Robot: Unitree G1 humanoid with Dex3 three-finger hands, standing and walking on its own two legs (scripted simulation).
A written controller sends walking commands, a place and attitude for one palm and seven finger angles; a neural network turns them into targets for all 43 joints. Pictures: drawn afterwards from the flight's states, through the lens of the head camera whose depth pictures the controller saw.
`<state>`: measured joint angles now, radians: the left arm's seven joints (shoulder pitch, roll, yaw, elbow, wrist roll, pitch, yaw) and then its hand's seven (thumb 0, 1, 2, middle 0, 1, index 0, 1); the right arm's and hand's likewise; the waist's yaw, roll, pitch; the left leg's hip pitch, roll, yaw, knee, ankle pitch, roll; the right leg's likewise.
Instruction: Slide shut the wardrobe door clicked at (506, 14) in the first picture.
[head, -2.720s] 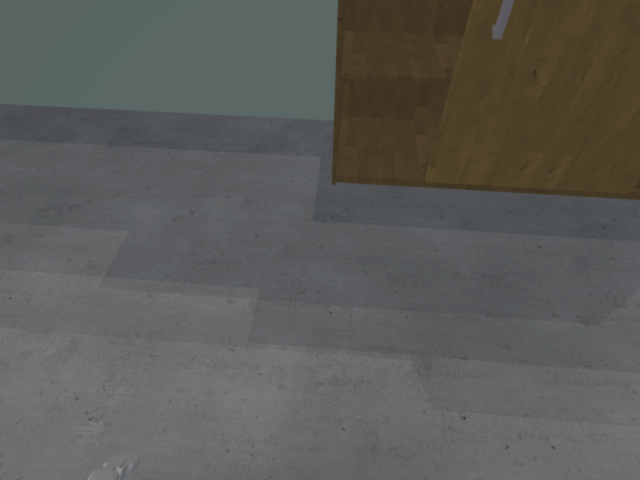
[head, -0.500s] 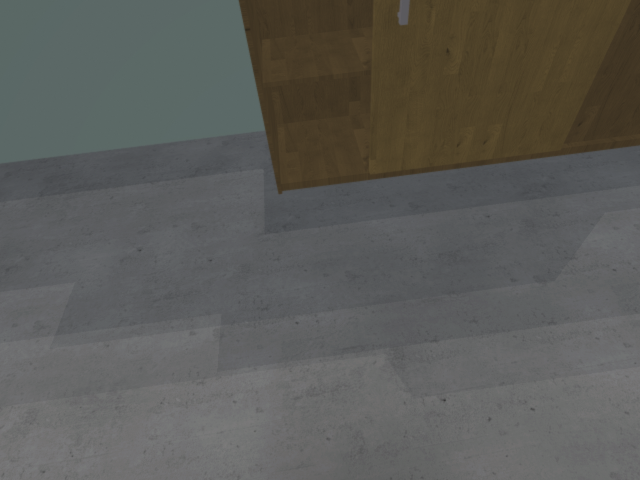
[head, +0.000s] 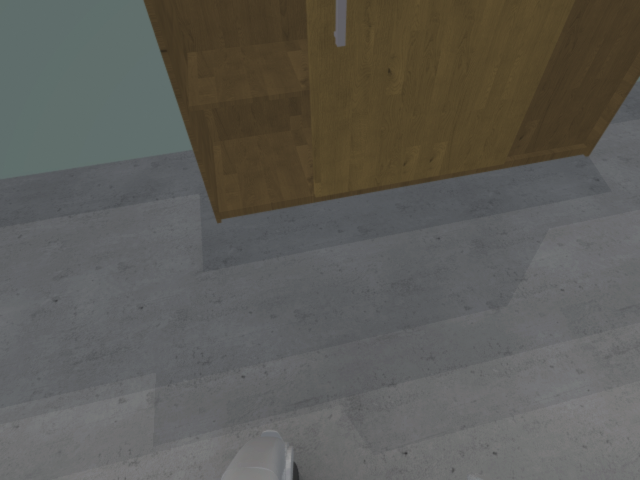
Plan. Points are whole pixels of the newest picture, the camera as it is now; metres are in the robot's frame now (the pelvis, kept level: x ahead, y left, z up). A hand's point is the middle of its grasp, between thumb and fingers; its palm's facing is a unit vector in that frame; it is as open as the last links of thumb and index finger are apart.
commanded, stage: walk to a spot facing it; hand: right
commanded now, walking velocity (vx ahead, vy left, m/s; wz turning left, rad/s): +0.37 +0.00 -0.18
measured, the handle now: out of the picture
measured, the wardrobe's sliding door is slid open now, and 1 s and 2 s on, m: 0.42 0.42 0.42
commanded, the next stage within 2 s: turn to face it in 0.96 s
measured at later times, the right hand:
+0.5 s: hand out of the picture +0.13 -0.13 -0.16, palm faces +0.25 +0.96 -0.14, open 7.3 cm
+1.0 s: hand (506, 310) +0.46 -0.28 -0.17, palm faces +0.20 +0.97 -0.16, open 7.3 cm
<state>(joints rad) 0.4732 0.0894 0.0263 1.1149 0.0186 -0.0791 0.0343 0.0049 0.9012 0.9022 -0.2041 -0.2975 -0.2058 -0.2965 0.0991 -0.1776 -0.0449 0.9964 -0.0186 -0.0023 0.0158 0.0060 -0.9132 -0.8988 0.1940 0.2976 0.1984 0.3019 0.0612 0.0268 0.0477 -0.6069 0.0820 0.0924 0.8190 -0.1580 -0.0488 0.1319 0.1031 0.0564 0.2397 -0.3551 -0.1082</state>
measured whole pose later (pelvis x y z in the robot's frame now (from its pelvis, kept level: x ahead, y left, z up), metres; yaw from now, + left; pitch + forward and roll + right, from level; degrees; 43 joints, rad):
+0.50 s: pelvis +0.23 +0.01 +0.01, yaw -9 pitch +0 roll +2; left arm 0.16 0.18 0.06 1.03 0.03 -0.01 -0.02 0.01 0.91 0.90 -0.20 -0.30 -0.20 -0.30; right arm 0.42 -0.13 -0.02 1.14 -0.02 -0.08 -0.01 0.00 -0.91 -0.90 0.19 0.30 0.20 0.30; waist -0.04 -0.01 0.05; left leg -0.05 0.01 0.23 0.34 -0.29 0.02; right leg -0.58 -0.13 -0.05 0.81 -0.15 0.02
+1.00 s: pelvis +0.42 -0.09 +0.01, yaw -6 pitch -2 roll +0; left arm 0.33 0.15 0.04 1.08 0.02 -0.08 0.03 -0.02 0.93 0.90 -0.20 -0.30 -0.20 -0.30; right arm 0.21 -0.20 -0.08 1.03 -0.03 0.00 0.01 0.00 -0.92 -0.90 0.19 0.30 0.20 0.30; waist -0.02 0.05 0.01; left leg -0.63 0.11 0.04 1.05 -0.13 -0.02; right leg 0.01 0.03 -0.23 0.30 -0.29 -0.07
